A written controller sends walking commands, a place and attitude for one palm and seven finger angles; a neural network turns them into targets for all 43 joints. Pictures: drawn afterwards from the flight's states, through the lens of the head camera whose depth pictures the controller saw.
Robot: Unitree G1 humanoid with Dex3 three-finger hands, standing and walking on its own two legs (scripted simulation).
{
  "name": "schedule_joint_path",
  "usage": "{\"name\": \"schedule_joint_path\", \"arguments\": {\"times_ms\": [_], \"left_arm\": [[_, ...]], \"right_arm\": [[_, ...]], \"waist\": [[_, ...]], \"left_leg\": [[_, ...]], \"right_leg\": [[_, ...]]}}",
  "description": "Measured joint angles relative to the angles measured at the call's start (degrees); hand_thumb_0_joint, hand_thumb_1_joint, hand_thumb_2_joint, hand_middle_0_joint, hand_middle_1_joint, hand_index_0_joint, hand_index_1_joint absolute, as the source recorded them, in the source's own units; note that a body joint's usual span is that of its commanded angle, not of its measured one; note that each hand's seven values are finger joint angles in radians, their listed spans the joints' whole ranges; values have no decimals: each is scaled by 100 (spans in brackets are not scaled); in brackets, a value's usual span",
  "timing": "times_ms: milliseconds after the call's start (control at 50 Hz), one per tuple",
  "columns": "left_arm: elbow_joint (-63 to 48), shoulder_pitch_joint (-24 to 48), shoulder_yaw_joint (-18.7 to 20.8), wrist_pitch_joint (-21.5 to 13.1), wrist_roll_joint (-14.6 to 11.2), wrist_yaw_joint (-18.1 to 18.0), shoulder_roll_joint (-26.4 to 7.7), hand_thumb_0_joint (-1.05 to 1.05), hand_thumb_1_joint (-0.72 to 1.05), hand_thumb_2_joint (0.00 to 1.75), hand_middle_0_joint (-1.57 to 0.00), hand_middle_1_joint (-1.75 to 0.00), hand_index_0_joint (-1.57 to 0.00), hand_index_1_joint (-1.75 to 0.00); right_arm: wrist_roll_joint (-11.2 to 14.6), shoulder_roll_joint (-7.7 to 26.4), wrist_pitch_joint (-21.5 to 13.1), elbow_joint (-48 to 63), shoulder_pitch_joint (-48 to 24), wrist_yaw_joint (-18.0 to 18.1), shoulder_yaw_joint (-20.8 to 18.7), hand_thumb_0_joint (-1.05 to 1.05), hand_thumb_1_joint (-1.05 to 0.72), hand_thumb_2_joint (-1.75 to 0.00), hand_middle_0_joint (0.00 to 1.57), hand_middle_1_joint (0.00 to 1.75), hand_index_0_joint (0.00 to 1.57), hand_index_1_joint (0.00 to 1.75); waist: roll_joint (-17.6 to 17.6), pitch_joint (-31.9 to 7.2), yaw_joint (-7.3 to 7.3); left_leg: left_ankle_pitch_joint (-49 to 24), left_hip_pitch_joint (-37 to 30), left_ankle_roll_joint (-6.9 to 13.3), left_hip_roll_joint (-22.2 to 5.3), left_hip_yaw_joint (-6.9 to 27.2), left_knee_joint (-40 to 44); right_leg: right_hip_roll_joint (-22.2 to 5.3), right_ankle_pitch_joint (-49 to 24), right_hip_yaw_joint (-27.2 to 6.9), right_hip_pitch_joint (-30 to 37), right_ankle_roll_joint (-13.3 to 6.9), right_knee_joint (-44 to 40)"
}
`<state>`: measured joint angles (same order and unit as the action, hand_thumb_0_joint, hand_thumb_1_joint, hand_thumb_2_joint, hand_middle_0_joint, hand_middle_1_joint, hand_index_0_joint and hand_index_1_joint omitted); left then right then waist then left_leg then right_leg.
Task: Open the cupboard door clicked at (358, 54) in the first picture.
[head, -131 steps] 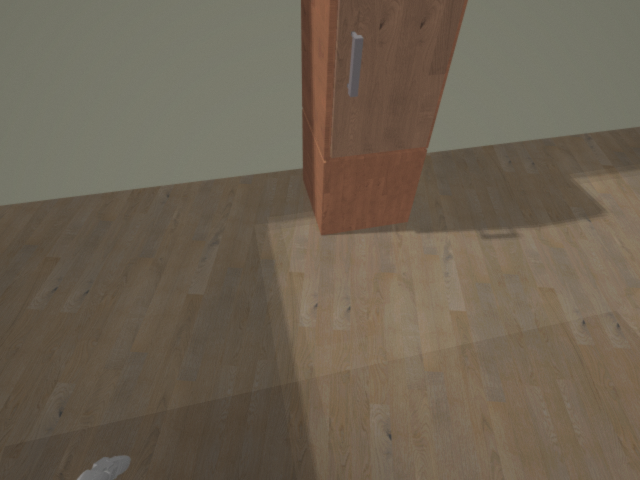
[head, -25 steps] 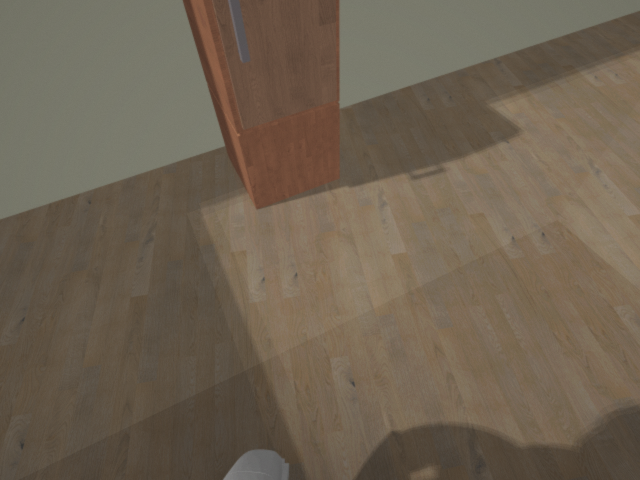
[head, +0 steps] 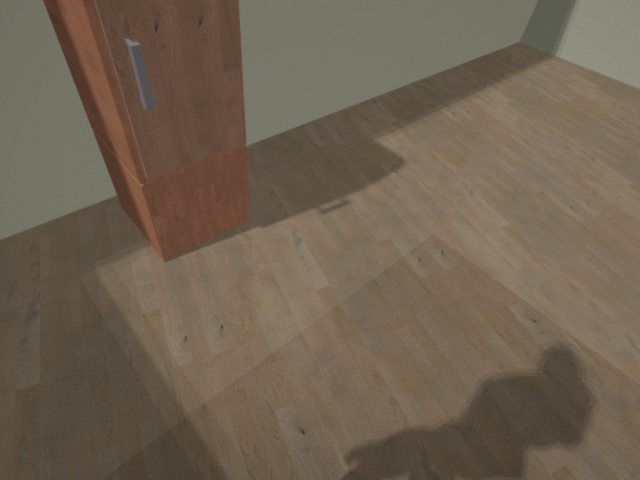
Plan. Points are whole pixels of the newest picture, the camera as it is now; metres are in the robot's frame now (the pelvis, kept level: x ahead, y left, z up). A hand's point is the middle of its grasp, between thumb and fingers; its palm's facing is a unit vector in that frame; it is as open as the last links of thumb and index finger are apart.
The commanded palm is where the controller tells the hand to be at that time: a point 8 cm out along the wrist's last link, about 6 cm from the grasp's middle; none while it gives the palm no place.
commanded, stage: walk to a spot facing it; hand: left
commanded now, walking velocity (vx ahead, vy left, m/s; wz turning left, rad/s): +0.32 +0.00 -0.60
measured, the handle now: (138, 74) +0.99 +0.57 -0.01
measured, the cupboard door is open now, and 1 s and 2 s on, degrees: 0 0 0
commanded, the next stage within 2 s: turn to face it in 1.34 s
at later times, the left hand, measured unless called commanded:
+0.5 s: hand (271, 362) +0.36 +0.11 -0.20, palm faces -0.36 -0.93 -0.09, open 7.4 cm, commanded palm none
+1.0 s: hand (272, 271) +0.56 +0.14 -0.19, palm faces -0.44 -0.88 -0.20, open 7.4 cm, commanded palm none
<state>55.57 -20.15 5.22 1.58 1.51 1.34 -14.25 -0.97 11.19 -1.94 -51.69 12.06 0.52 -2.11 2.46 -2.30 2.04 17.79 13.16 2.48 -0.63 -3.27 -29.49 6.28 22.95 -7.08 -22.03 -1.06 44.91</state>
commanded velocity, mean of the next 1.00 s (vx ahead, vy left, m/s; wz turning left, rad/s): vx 0.33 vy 0.00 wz -0.48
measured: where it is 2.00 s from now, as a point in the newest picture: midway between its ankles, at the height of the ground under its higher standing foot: (367, 379)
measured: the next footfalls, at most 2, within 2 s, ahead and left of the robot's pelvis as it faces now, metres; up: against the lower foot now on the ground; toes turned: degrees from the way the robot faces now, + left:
right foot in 0.48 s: +0.28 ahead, -0.08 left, +0.00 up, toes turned -28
left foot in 0.90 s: +0.62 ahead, +0.02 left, +0.00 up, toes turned -19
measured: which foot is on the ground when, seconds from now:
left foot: down 0.00-0.48, up 0.50-0.88, down 0.90-1.00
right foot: up 0.00-0.46, down 0.48-0.92, up 0.94-1.00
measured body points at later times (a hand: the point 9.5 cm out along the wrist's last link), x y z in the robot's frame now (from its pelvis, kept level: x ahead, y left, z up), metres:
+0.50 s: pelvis +0.21 -0.01 -0.03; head +0.26 +0.00 +0.42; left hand +0.38 +0.16 -0.19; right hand -0.02 -0.14 -0.14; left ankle +0.00 +0.09 -0.68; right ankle +0.24 -0.06 -0.74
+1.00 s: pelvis +0.48 -0.04 -0.02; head +0.51 -0.04 +0.43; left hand +0.58 +0.19 -0.18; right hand +0.47 -0.30 -0.14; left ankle +0.58 +0.03 -0.74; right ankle +0.29 -0.06 -0.64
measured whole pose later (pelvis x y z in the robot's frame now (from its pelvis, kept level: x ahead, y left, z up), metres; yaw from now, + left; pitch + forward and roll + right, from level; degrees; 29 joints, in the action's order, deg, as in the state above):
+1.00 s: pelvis +0.48 -0.04 -0.02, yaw -33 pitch +0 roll +0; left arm 60.8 -19.9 4.5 -1.6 0.6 0.1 -12.2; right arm -2.1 8.9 -4.7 -52.8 6.6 -0.2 -1.2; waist 2.5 3.8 2.6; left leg 15.9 21.3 0.5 -7.2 -12.1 -37.9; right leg 0.6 27.6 -0.9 -17.3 -1.4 68.8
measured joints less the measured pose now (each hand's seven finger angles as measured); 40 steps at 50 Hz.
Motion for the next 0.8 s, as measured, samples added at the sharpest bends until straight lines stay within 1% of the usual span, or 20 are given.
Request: {"name": "schedule_joint_path", "arguments": {"times_ms": [40,100,180,260,300,340,400,440,460,480,500,520,540,560,580,620,660,700,740,800], "left_arm": [[7,87,56,12,57,72,-70,1,90,90,-20,-30,-20,-30],[-73,258,123,-2,96,118,-176,1,91,90,-20,-30,-20,-30],[-130,478,151,32,99,86,-185,1,91,90,-20,-30,-20,-30],[-92,666,109,102,83,85,-63,1,91,90,-20,-30,-20,-30],[-62,789,64,126,74,100,31,1,91,90,-20,-30,-20,-30],[-36,952,4,133,70,121,136,1,91,90,-20,-30,-20,-30],[-46,1217,-109,78,55,142,283,1,91,90,-20,-30,-20,-30],[-59,1317,-159,-12,51,130,335,1,91,90,-20,-30,-20,-30],[-61,1320,-177,-79,54,122,357,1,91,90,-20,-30,-20,-30],[-73,1293,-202,-163,59,122,368,1,91,90,-20,-30,-20,-30],[-90,1263,-214,-259,49,100,385,1,91,90,-20,-30,-20,-30],[-104,1231,-219,-324,3,60,400,1,91,90,-20,-30,-20,-30],[-99,1187,-221,-353,-42,23,396,1,91,90,-20,-30,-20,-30],[-72,1118,-217,-369,-70,-12,373,1,91,90,-20,-30,-20,-30],[-30,1029,-185,-386,-100,-63,337,1,91,90,-20,-30,-20,-30],[81,856,-128,-415,-97,-163,236,0,92,90,-20,-30,-21,-30],[203,686,-134,-426,-50,-185,188,0,93,90,-20,-30,-20,-30],[301,554,-157,-441,-24,-169,202,0,93,90,-20,-30,-20,-30],[350,446,-176,-475,-19,-145,244,0,92,90,-20,-30,-20,-30],[341,315,-192,-532,-13,-136,299,0,92,90,-20,-30,-20,-30]], "right_arm": [[-12,-65,-37,-52,226,20,37,0,-90,-90,20,29,20,30],[-3,-154,-107,-228,580,66,84,0,-90,-90,20,29,20,30],[21,-257,-183,-511,1041,149,122,0,-90,-90,20,29,20,30],[20,-361,-207,-797,1469,201,159,0,-90,-90,20,29,20,30],[2,-419,-211,-925,1651,217,178,0,-90,-90,20,29,20,30],[-24,-481,-213,-1037,1810,228,200,0,-90,-90,20,29,20,30],[-49,-557,-177,-1183,1977,212,217,0,-90,-90,20,29,20,30],[-36,-599,-128,-1276,2067,187,204,0,-90,-90,20,29,20,30],[-17,-607,-101,-1312,2128,171,190,0,-90,-90,20,29,20,30],[17,-615,-72,-1330,2217,147,175,0,-90,-90,20,29,20,30],[64,-610,-30,-1344,2239,123,161,0,-90,-90,20,29,20,30],[94,-591,28,-1357,2136,113,136,0,-90,-90,20,29,20,30],[99,-578,75,-1334,1978,108,96,0,-90,-90,20,29,20,30],[85,-571,101,-1271,1807,98,66,1,-90,-90,20,29,20,30],[62,-565,108,-1178,1630,85,46,1,-90,-90,20,29,20,30],[19,-536,102,-947,1247,69,12,1,-90,-90,20,29,20,30],[-12,-478,92,-679,859,57,-17,1,-90,-90,20,29,20,30],[-49,-373,96,-473,496,86,-74,1,-92,-90,20,29,20,30],[-45,-218,74,-332,203,36,-117,1,-94,-90,20,29,20,30],[-52,-71,20,-218,-162,-62,-119,1,-94,-90,20,29,20,30]], "waist": [[-19,-21,-59],[10,26,-89],[37,145,-129],[39,256,-204],[27,338,-272],[9,451,-355],[-42,665,-449],[6,756,-460],[37,766,-449],[88,737,-440],[97,692,-387],[57,709,-349],[18,754,-358],[10,767,-374],[18,741,-390],[6,644,-406],[-65,529,-442],[-180,452,-459],[-286,414,-422],[-352,439,-275]], "left_leg": [[20,-317,42,-71,-147,282],[-17,-774,23,-125,-374,723],[161,-1205,19,-139,-707,946],[444,-1550,1,-111,-1057,1046],[586,-1709,-7,-93,-1204,1096],[725,-1873,-37,-79,-1326,1152],[980,-2076,-136,-134,-1527,1026],[1107,-2095,-258,-194,-1701,515],[1115,-2017,-330,-251,-1756,13],[1041,-1784,-394,-332,-1756,-794],[1003,-1338,-442,-419,-1589,-1947],[1075,-832,-441,-460,-1227,-3121],[1002,-356,-415,-463,-836,-4063],[822,82,-419,-474,-533,-4681],[619,490,-439,-522,-312,-4998],[327,1190,-459,-708,-31,-4960],[162,1752,-511,-897,121,-4494],[-88,2133,-576,-1022,183,-3892],[-419,2321,-623,-1083,155,-3223],[-759,2275,-620,-1019,34,-2182]], "right_leg": [[-206,-264,350,-445,98,989],[-511,-932,527,-1002,193,1910],[-725,-1428,505,-1545,240,2543],[-799,-1648,664,-1853,229,2686],[-813,-1656,863,-1866,195,2444],[-800,-1584,1116,-1764,127,1939],[-616,-1214,1587,-1322,-70,672],[-403,-966,1837,-872,-242,-77],[-311,-923,1942,-566,-343,-425],[-289,-994,2011,-199,-524,-791],[-256,-660,1956,-85,-715,-817],[-199,-464,1907,-53,-816,-668],[-149,-372,1874,78,-847,-635],[-116,-367,1828,254,-803,-717],[-89,-400,1763,441,-723,-865],[-39,-433,1591,795,-668,-1227],[-41,-447,1419,1062,-649,-1537],[-83,-423,1277,1287,-586,-1767],[-142,-352,1150,1477,-492,-1921],[-236,-161,981,1722,-345,-2017]]}}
